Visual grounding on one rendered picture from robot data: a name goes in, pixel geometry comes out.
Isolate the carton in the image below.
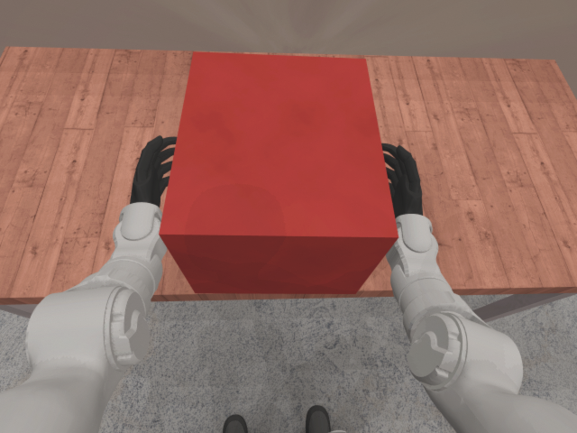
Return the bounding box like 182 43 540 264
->
159 51 398 294

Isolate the right robot forearm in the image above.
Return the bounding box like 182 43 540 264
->
386 214 523 389

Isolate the robot left upper arm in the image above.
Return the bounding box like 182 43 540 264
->
0 286 150 433

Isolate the robot left hand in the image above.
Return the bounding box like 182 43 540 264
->
130 135 177 207

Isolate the robot right hand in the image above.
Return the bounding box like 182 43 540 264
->
381 143 423 219

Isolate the robot right foot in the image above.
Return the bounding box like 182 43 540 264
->
306 405 331 433

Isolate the robot right upper arm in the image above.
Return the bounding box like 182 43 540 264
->
407 312 577 433

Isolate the left robot forearm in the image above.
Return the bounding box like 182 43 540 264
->
25 202 168 369

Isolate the robot foot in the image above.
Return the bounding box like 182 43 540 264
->
306 405 331 433
223 415 248 433

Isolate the table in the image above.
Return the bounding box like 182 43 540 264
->
0 46 577 323

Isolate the robot left foot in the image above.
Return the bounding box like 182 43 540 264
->
223 415 248 433

